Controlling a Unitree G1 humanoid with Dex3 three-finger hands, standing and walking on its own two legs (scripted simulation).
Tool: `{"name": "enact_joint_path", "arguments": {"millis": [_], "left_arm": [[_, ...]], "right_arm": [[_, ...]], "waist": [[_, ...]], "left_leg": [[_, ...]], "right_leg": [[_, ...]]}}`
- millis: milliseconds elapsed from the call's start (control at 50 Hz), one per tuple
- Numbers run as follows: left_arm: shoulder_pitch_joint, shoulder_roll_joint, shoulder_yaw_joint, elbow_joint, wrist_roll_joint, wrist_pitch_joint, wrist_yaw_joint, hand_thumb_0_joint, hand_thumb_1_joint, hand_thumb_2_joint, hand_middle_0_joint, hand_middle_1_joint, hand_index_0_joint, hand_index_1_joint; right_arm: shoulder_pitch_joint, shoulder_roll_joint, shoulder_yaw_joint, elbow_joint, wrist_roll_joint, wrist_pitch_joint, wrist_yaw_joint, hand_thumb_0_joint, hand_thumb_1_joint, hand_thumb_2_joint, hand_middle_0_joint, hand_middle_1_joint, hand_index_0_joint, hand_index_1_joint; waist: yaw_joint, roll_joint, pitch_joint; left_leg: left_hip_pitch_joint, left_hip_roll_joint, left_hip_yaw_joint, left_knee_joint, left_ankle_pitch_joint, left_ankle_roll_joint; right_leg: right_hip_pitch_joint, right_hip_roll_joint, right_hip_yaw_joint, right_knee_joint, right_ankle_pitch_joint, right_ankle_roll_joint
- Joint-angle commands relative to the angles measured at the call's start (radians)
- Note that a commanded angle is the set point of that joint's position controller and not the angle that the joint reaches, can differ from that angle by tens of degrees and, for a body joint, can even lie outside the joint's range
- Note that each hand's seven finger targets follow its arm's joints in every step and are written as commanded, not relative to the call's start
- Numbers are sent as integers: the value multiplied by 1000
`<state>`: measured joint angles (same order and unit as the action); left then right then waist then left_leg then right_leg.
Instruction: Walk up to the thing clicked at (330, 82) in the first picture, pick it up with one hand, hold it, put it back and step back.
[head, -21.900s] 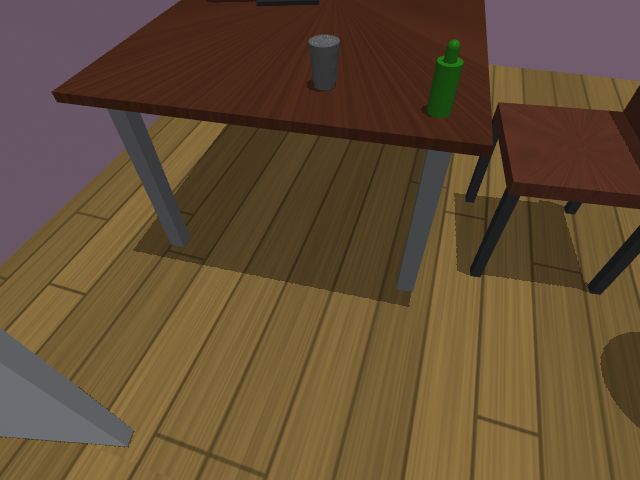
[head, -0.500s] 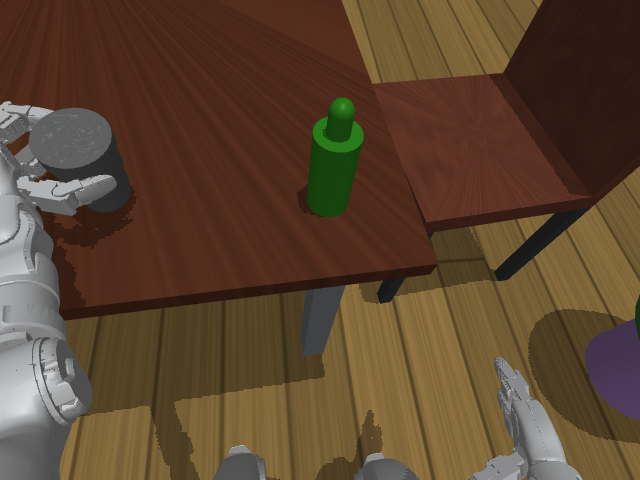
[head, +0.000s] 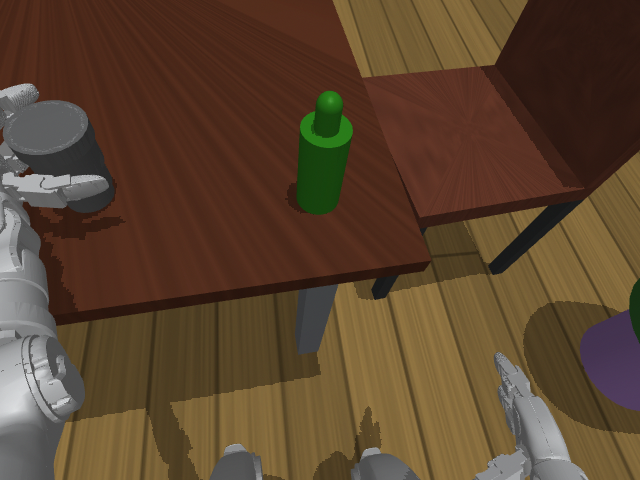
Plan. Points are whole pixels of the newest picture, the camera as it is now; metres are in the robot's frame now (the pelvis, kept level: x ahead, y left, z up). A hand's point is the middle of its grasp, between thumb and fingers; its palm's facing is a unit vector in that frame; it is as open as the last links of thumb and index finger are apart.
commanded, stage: withdraw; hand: left
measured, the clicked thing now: (70, 164) +0.50 +0.26 +0.08
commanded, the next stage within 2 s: rise in 0.40 s
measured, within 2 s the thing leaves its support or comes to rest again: neither
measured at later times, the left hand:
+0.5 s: hand out of the picture +0.50 +0.35 +0.20, palm faces +0.41 -0.91 -0.05, open 17.2 cm
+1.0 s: hand out of the picture +0.36 +0.42 +0.14, palm faces +0.50 -0.76 -0.41, open 17.6 cm
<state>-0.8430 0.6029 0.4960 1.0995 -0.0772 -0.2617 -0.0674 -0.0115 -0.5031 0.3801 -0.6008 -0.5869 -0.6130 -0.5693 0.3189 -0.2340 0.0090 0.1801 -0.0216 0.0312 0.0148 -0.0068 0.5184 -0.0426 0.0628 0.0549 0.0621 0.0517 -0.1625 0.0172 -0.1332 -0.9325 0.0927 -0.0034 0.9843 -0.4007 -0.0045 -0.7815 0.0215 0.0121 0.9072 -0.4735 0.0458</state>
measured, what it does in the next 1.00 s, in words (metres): stands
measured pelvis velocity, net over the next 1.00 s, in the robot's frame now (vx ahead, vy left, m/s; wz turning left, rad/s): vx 0.01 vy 0.01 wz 0.03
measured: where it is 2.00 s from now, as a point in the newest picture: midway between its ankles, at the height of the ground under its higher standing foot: outside the picture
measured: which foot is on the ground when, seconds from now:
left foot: down 0.00-1.00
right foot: down 0.00-1.00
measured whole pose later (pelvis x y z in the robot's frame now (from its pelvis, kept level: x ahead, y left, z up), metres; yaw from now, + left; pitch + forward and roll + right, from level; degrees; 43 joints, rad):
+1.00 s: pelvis +0.01 +0.01 +0.03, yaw +2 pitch +11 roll -3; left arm -0.46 0.71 0.41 0.83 0.02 0.00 -0.01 -0.02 -0.60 0.01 -0.10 -0.05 -0.09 -0.04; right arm 0.28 -0.30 -0.08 0.44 0.07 0.04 0.01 -0.01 0.45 -0.08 0.07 0.06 0.06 0.05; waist -0.02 0.03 -0.14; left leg -0.63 0.06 0.01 0.78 -0.34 0.01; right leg -0.47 -0.01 0.01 0.67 -0.39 0.04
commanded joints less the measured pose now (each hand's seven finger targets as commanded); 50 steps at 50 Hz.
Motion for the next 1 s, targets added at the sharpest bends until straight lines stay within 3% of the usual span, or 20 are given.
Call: {"name": "enact_joint_path", "arguments": {"millis": [0, 60, 100, 160, 220, 260, 320, 360, 400, 500, 520, 560, 600, 680, 700, 820, 840, 900, 940, 980], "left_arm": [[-383, 312, 44, -249, -20, -71, -3, 0, -529, 203, -353, -311, -371, -302], [-368, 274, 18, -225, -16, -68, -9, 0, -499, 174, -237, -240, -256, -228], [-441, 341, 46, -341, -10, -73, 1, 0, -482, 158, -198, -201, -215, -190], [-400, 325, 42, -245, -19, -49, -2, 0, -554, 139, -142, -169, -162, -158], [-488, 481, 114, -397, -4, -45, 3, 0, -530, 107, -117, -130, -135, -119], [-545, 505, 111, -456, 3, -28, 2, 0, -560, 84, -96, -110, -115, -98], [-518, 542, 117, -402, 13, 22, -13, 0, -546, 61, -76, -87, -97, -73], [-453, 438, 45, -277, 12, 70, -43, 0, -531, 60, -76, -82, -95, -69], [-345, 412, 22, -94, 19, 120, -75, 0, -572, 41, -98, -88, -120, -73], [-353, 490, 73, -97, -29, 154, -170, 0, -611, 17, -74, -49, -81, -46], [-261, 636, 81, -13, 101, 171, -110, 0, -592, 10, -79, -70, -93, -59], [-248, 583, 67, -25, 84, 191, -87, 0, -600, 6, -82, -60, -93, -51], [-311, 665, 102, -135, 93, 200, -82, 0, -599, 2, -84, -68, -99, -56], [-392, 745, 124, -253, 116, 199, -43, 0, -611, 8, -107, -58, -105, -60], [-329, 706, 98, -181, 122, 206, -34, 0, -611, 0, -109, -52, -108, -53], [-246, 500, -41, -271, 117, 201, 35, 0, -611, 6, -98, -37, -92, -43], [-225, 515, -31, -348, 114, 194, 49, 0, -611, 4, -92, -36, -89, -40], [53, 326, -110, -365, 94, 202, 56, 0, -600, 7, -85, -39, -83, -41], [191, 361, -55, -577, 77, 195, 74, 0, -607, 10, -87, -44, -84, -47], [357, 316, -48, -682, 59, 205, 81, 0, -576, 7, -80, -52, -83, -48]], "right_arm": [[35, -152, -96, -149, 1, -36, -18, 0, 539, -47, 52, 51, 51, 51], [10, -148, -90, -180, 1, -36, -13, 0, 554, -43, 52, 51, 51, 51], [8, -146, -80, -231, 3, -35, -14, 0, 558, -44, 52, 51, 51, 51], [18, -165, -93, -264, 9, -25, -20, 0, 555, -45, 52, 51, 51, 51], [72, -177, -110, -199, 7, -9, -26, 0, 554, -46, 52, 51, 51, 51], [79, -152, -96, -179, 14, -6, -23, 0, 549, -47, 52, 51, 51, 51], [57, -177, -130, -132, 25, -3, -28, 0, 549, -47, 52, 51, 51, 51], [40, -134, -82, -108, 33, -6, -23, 0, 553, -47, 52, 51, 51, 51], [-11, -137, -75, -79, 39, -10, -23, 0, 556, -45, 52, 51, 51, 51], [-49, -161, -77, -69, 50, -26, -21, 0, 546, -56, 50, 53, 50, 53], [-27, -188, -97, -58, 56, -9, -9, 0, 536, -58, 52, 53, 51, 53], [-3, -170, -72, -31, 66, 12, 8, 0, 526, -62, 52, 53, 52, 53], [-5, -210, -116, -54, 71, 20, 13, 0, 516, -63, 53, 53, 52, 53], [-27, -191, -98, 20, 80, 28, 25, 0, 451, -84, 54, 54, 53, 54], [-34, -206, -119, 35, 80, 25, 23, 0, 445, -85, 54, 54, 53, 54], [-106, -241, -151, 112, 78, -17, -6, 0, 464, -81, 54, 54, 53, 54], [-80, -274, -186, 110, 77, -24, -16, 0, 478, -77, 54, 54, 53, 54], [-17, -208, -140, 179, 84, -37, -13, 0, 491, -72, 54, 54, 53, 54], [-12, -257, -192, 123, 88, -45, -25, 0, 479, -73, 55, 53, 53, 53], [2, -200, -148, 115, 96, -39, -20, 0, 498, -65, 55, 53, 53, 53]], "waist": [[20, 155, -462], [9, 148, -445], [19, 166, -541], [8, 131, -530], [40, 238, -583], [44, 275, -585], [41, 252, -533], [36, 195, -438], [46, 127, -346], [69, 71, -365], [103, 92, -364], [84, 58, -336], [84, 58, -424], [110, 169, -496], [88, 170, -456], [85, 268, -391], [93, 285, -425], [123, 238, -286], [145, 194, -303], [165, 148, -204]], "left_leg": [[492, -27, -25, -81, 411, 27], [483, -25, -24, -81, 402, 29], [527, -28, -19, -65, 466, 32], [521, -34, -14, -69, 473, 36], [610, -33, -17, -74, 529, 25], [640, -38, -12, -84, 548, 21], [623, -43, -8, -106, 539, 25], [572, -44, -3, -128, 493, 33], [498, -45, 3, -146, 438, 42], [487, -39, -5, -157, 460, 44], [493, -53, 9, -171, 517, 34], [478, -56, 9, -181, 518, 37], [541, -57, 7, -185, 530, 39], [653, -47, -1, -201, 565, 24], [675, -39, -10, -208, 571, 17], [764, -29, -12, -276, 424, -8], [802, -21, -18, -284, 448, -14], [781, 0, -33, -316, 477, -19], [766, -7, -27, -332, 465, -15], [667, -30, -5, -346, 399, -6]], "right_leg": [[55, 28, -52, -84, 370, -46], [40, 29, -50, -86, 362, -46], [100, 22, -41, -79, 436, -40], [142, 19, -32, -87, 474, -35], [130, 17, -31, -100, 467, -36], [150, 16, -30, -108, 480, -37], [183, 15, -23, -129, 511, -33], [181, 16, -22, -152, 490, -33], [183, 17, -24, -174, 464, -32], [209, 22, -40, -180, 441, -35], [238, 16, -50, -182, 522, -32], [254, 17, -49, -181, 548, -29], [288, 13, -49, -186, 562, -23], [253, 13, -55, -201, 491, -35], [221, 16, -59, -206, 455, -38], [168, 14, -69, -268, 307, -57], [181, 16, -78, -273, 315, -60], [166, 25, -100, -282, 267, -67], [233, 20, -101, -299, 299, -65], [287, 14, -101, -307, 302, -62]]}}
